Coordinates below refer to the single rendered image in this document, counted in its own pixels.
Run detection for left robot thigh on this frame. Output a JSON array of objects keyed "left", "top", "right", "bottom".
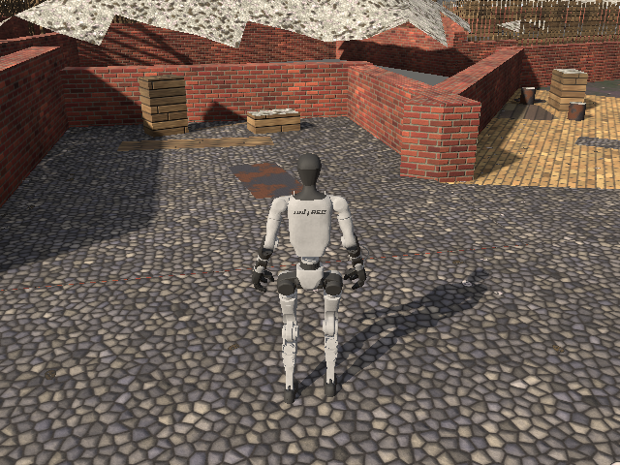
[{"left": 277, "top": 270, "right": 299, "bottom": 342}]

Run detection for robot right hand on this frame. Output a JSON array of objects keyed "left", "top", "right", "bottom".
[{"left": 344, "top": 268, "right": 367, "bottom": 290}]

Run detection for robot left hand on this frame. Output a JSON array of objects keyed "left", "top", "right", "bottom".
[{"left": 252, "top": 269, "right": 274, "bottom": 292}]

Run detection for right robot upper arm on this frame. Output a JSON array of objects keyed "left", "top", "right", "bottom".
[{"left": 329, "top": 195, "right": 357, "bottom": 248}]

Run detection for right robot forearm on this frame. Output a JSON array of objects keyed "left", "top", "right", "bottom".
[{"left": 346, "top": 233, "right": 364, "bottom": 271}]

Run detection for robot thigh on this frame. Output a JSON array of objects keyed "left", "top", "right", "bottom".
[
  {"left": 323, "top": 270, "right": 343, "bottom": 337},
  {"left": 277, "top": 270, "right": 299, "bottom": 342}
]

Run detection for right robot thigh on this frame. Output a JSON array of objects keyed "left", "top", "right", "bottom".
[{"left": 323, "top": 270, "right": 343, "bottom": 337}]

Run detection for left robot upper arm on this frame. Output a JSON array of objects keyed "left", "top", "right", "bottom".
[{"left": 263, "top": 196, "right": 290, "bottom": 250}]

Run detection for left robot forearm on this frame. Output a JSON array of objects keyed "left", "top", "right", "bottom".
[{"left": 254, "top": 236, "right": 273, "bottom": 273}]

